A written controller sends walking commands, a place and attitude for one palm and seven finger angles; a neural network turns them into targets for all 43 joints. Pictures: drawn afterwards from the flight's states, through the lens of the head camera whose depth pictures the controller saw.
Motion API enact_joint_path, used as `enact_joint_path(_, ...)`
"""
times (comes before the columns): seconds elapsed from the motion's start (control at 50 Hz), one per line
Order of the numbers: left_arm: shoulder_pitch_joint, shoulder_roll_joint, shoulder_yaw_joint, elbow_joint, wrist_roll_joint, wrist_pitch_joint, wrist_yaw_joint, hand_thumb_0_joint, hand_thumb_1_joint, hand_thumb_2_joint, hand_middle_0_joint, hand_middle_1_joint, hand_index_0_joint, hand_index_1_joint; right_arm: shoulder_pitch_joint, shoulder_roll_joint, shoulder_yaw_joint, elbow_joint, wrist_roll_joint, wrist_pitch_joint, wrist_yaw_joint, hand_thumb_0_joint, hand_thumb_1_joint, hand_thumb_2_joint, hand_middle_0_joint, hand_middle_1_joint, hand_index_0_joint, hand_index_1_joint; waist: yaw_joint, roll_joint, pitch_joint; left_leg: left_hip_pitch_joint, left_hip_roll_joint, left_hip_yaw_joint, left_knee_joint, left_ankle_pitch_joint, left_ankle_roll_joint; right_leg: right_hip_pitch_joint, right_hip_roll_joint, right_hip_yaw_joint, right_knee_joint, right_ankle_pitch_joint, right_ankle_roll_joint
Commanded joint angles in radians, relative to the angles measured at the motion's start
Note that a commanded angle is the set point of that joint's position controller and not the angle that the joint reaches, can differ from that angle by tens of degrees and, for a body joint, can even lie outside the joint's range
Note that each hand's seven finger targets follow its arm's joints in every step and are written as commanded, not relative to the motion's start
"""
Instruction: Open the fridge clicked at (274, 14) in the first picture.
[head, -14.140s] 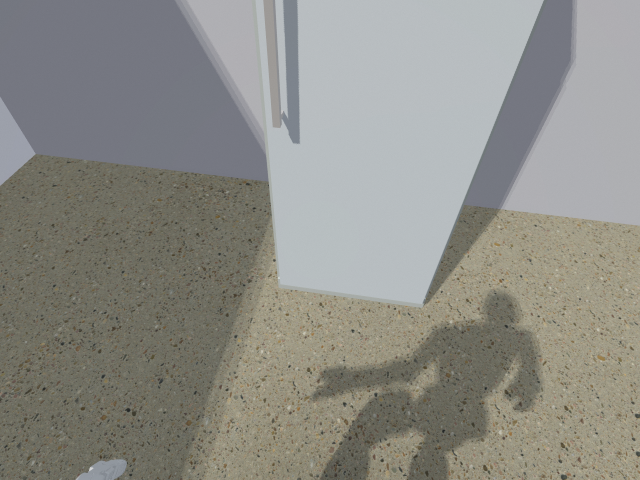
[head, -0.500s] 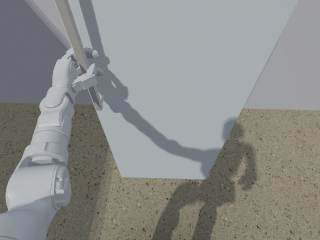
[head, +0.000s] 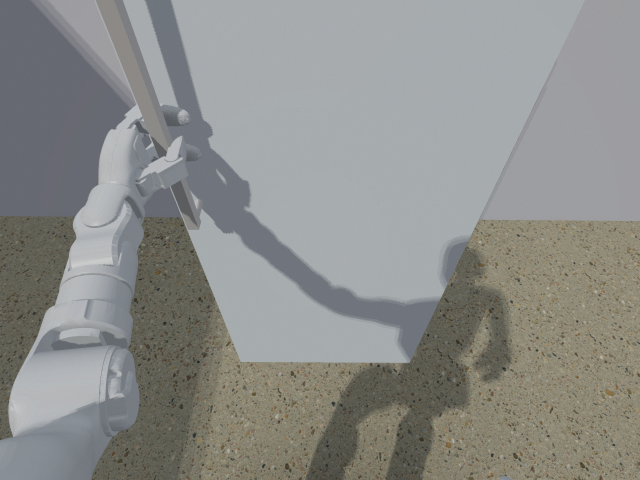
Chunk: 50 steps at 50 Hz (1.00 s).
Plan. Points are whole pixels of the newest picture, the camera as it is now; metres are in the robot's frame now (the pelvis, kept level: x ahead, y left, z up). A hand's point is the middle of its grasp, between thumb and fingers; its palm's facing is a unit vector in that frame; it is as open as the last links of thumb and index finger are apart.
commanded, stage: grip the handle and tug to test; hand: left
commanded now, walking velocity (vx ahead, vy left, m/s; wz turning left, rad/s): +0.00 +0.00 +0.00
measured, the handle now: (156, 105) +0.50 +0.21 +0.21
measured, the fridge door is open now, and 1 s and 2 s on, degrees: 0 11 47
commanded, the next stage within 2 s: pull the door a little, standing still in 0.18 s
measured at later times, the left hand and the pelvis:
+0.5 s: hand (176, 167) +0.44 +0.18 +0.16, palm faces +0.01 -1.00 +0.01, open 5.6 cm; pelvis +0.03 +0.01 +0.01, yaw -1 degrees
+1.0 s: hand (172, 220) +0.36 +0.17 +0.16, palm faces +0.05 -0.98 -0.19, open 6.2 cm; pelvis +0.06 +0.01 +0.01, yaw -5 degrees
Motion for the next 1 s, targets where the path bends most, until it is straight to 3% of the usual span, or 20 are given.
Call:
enact_joint_path(0.0,-0.318,0.121,-0.008,-0.361,-0.026,-0.049,-0.037,0.000,0.900,0.900,-0.450,-1.400,-0.450,-1.400,-0.015,-0.136,-0.053,-0.136,0.001,-0.038,-0.002,0.000,-0.900,-0.900,0.200,0.300,0.200,0.300,0.028,0.023,-0.407,0.203,0.015,-0.054,-0.047,0.540,-0.003,0.215,0.017,0.021,-0.018,0.432,-0.019)
enact_joint_path(0.06,-0.195,0.151,0.031,-0.436,-0.032,-0.025,-0.035,0.000,0.900,0.900,-0.450,-1.400,-0.450,-1.400,-0.036,-0.135,-0.056,-0.156,0.005,-0.031,-0.001,0.000,-0.900,-0.900,0.200,0.300,0.200,0.300,0.054,0.007,-0.395,0.193,0.019,-0.042,-0.053,0.594,0.000,0.265,0.017,0.024,-0.020,0.483,-0.019)
enact_joint_path(0.1,-0.179,0.119,0.006,-0.510,-0.034,-0.004,-0.036,0.000,0.900,0.900,-0.450,-1.400,-0.450,-1.400,-0.051,-0.128,-0.057,-0.166,0.006,-0.027,0.000,0.000,-0.900,-0.900,0.200,0.300,0.200,0.300,0.050,0.018,-0.391,0.208,0.020,-0.037,-0.058,0.621,-0.001,0.275,0.015,0.024,-0.024,0.508,-0.017)
enact_joint_path(0.18,-0.110,0.120,0.017,-0.589,-0.030,0.052,-0.021,0.000,0.900,0.900,-0.450,-1.400,-0.450,-1.400,-0.066,-0.125,-0.060,-0.173,0.006,-0.018,-0.001,0.000,-0.900,-0.900,0.200,0.300,0.200,0.300,0.056,0.039,-0.383,0.241,0.025,-0.034,-0.061,0.691,-0.005,0.279,0.014,0.022,-0.032,0.538,-0.014)
enact_joint_path(0.24,-0.084,0.111,0.012,-0.611,-0.028,0.088,-0.011,0.000,0.900,0.900,-0.450,-1.400,-0.450,-1.400,-0.072,-0.123,-0.060,-0.175,0.005,-0.011,-0.005,0.000,-0.900,-0.900,0.200,0.300,0.200,0.300,0.054,0.008,-0.360,0.242,0.027,-0.033,-0.066,0.698,-0.006,0.287,0.013,0.016,-0.040,0.541,-0.014)
enact_joint_path(0.26,-0.085,0.116,0.021,-0.635,-0.028,0.097,-0.006,0.000,0.900,0.900,-0.450,-1.400,-0.450,-1.400,-0.076,-0.121,-0.059,-0.175,0.004,-0.010,-0.005,0.000,-0.900,-0.900,0.200,0.300,0.200,0.300,0.056,0.021,-0.366,0.255,0.027,-0.037,-0.068,0.722,-0.008,0.289,0.014,0.017,-0.039,0.556,-0.014)
enact_joint_path(0.28,-0.111,0.172,0.061,-0.610,-0.020,0.106,0.000,0.000,0.900,0.900,-0.450,-1.400,-0.450,-1.400,-0.069,-0.125,-0.060,-0.162,0.004,-0.003,-0.009,0.000,-0.900,-0.900,0.200,0.300,0.200,0.300,0.050,0.011,-0.352,0.254,0.028,-0.035,-0.068,0.721,-0.009,0.283,0.014,0.020,-0.045,0.560,-0.014)
enact_joint_path(0.32,-0.225,0.164,0.037,-0.588,-0.011,0.120,0.004,0.000,0.900,0.900,-0.450,-1.400,-0.450,-1.400,-0.060,-0.124,-0.055,-0.152,0.000,0.005,-0.018,0.000,-0.900,-0.900,0.200,0.300,0.200,0.300,0.022,0.017,-0.339,0.253,0.025,-0.038,-0.070,0.703,-0.009,0.263,0.013,0.020,-0.050,0.556,-0.012)
enact_joint_path(0.38,-0.157,0.136,0.038,-0.575,-0.014,0.128,0.005,0.000,0.900,0.900,-0.450,-1.400,-0.450,-1.400,-0.066,-0.115,-0.054,-0.161,-0.002,0.010,-0.019,0.000,-0.900,-0.900,0.200,0.300,0.200,0.300,0.041,0.041,-0.355,0.270,0.023,-0.038,-0.066,0.746,-0.013,0.271,0.011,0.018,-0.049,0.561,-0.014)
enact_joint_path(0.44,-0.079,0.133,0.049,-0.597,-0.024,0.121,0.002,0.000,0.900,0.900,-0.450,-1.400,-0.450,-1.400,-0.078,-0.115,-0.053,-0.175,-0.004,0.013,-0.012,0.000,-0.900,-0.900,0.200,0.300,0.200,0.300,0.061,0.004,-0.380,0.269,0.022,-0.037,-0.068,0.760,-0.013,0.314,0.010,0.015,-0.046,0.588,-0.017)
enact_joint_path(0.52,-0.005,0.131,0.057,-0.698,-0.032,0.109,-0.007,0.000,0.900,0.900,-0.450,-1.400,-0.450,-1.400,-0.105,-0.108,-0.053,-0.196,-0.004,0.010,-0.005,0.000,-0.900,-0.900,0.200,0.300,0.200,0.300,0.078,0.000,-0.400,0.286,0.027,-0.035,-0.074,0.812,-0.014,0.353,0.008,0.018,-0.040,0.633,-0.017)
enact_joint_path(0.62,0.182,0.117,0.073,-0.814,-0.049,0.126,-0.018,0.000,0.900,0.900,-0.450,-1.400,-0.450,-1.400,-0.146,-0.104,-0.049,-0.232,0.000,0.009,0.005,0.000,-0.900,-0.900,0.200,0.300,0.200,0.300,0.102,-0.007,-0.367,0.267,0.028,-0.026,-0.097,0.765,-0.014,0.384,0.007,0.018,-0.051,0.623,-0.018)
enact_joint_path(0.76,0.560,0.085,0.093,-1.113,-0.079,0.190,-0.014,0.000,0.900,0.900,-0.450,-1.400,-0.450,-1.400,-0.202,-0.090,-0.048,-0.286,0.004,-0.001,0.019,0.000,-0.900,-0.900,0.200,0.300,0.200,0.300,0.133,0.050,-0.344,0.261,0.031,-0.013,-0.105,0.826,-0.026,0.422,-0.001,0.007,-0.043,0.681,-0.017)
enact_joint_path(0.84,0.826,0.039,0.090,-1.311,-0.100,0.224,0.008,0.000,0.900,0.900,-0.450,-1.400,-0.450,-1.400,-0.235,-0.084,-0.046,-0.304,0.004,-0.015,0.025,0.000,-0.900,-0.900,0.200,0.300,0.200,0.300,0.137,-0.001,-0.276,0.220,0.027,-0.011,-0.120,0.714,-0.022,0.409,0.001,-0.006,-0.054,0.624,-0.016)
enact_joint_path(0.86,0.829,0.074,0.124,-1.365,-0.099,0.230,0.020,0.000,0.900,0.900,-0.450,-1.400,-0.450,-1.400,-0.236,-0.084,-0.046,-0.300,0.004,-0.017,0.022,0.000,-0.900,-0.900,0.200,0.300,0.200,0.300,0.134,0.013,-0.270,0.217,0.023,-0.014,-0.125,0.701,-0.023,0.409,0.000,-0.003,-0.057,0.626,-0.016)
enact_joint_path(0.88,0.301,0.333,0.174,-1.431,0.072,0.096,0.160,0.000,0.900,0.900,-0.450,-1.400,-0.450,-1.400,-0.227,-0.114,-0.029,-0.273,-0.019,-0.017,0.001,0.000,-0.900,-0.900,0.200,0.300,0.200,0.300,0.041,0.048,-0.164,0.152,0.038,-0.028,-0.045,0.594,-0.002,0.357,-0.070,0.105,-0.098,0.694,-0.015)
enact_joint_path(0.9,0.530,0.153,0.111,-1.224,0.070,0.069,0.211,0.000,0.900,0.900,-0.450,-1.400,-0.450,-1.400,-0.193,-0.087,-0.042,-0.230,-0.032,-0.014,-0.013,0.000,-0.900,-0.900,0.200,0.300,0.200,0.300,0.033,-0.039,-0.165,0.163,0.032,-0.054,0.000,0.547,-0.004,0.323,-0.118,0.101,-0.097,0.692,-0.035)
enact_joint_path(0.92,0.695,0.066,0.035,-1.176,0.087,0.057,0.232,0.000,0.900,0.900,-0.450,-1.400,-0.450,-1.400,-0.196,-0.087,-0.045,-0.232,-0.041,-0.003,-0.018,0.000,-0.900,-0.900,0.200,0.300,0.200,0.300,0.047,-0.059,-0.177,0.170,0.038,-0.060,0.006,0.510,-0.006,0.317,-0.134,0.098,-0.080,0.708,-0.042)
enact_joint_path(0.94,0.723,0.051,0.002,-1.216,0.096,0.037,0.241,0.000,0.900,0.900,-0.450,-1.400,-0.450,-1.400,-0.208,-0.089,-0.046,-0.236,-0.047,0.008,-0.026,0.000,-0.900,-0.900,0.200,0.300,0.200,0.300,0.048,-0.038,-0.184,0.179,0.038,-0.064,-0.006,0.547,-0.002,0.318,-0.133,0.078,-0.057,0.737,-0.038)
enact_joint_path(0.98,0.705,0.041,-0.028,-1.293,0.105,0.013,0.259,0.000,0.900,0.900,-0.450,-1.400,-0.450,-1.400,-0.204,-0.081,-0.047,-0.240,-0.050,0.033,-0.030,0.000,-0.900,-0.900,0.200,0.300,0.200,0.300,0.031,-0.003,-0.230,0.243,0.071,-0.086,-0.040,0.770,-0.007,0.306,-0.111,0.051,0.010,0.718,-0.021)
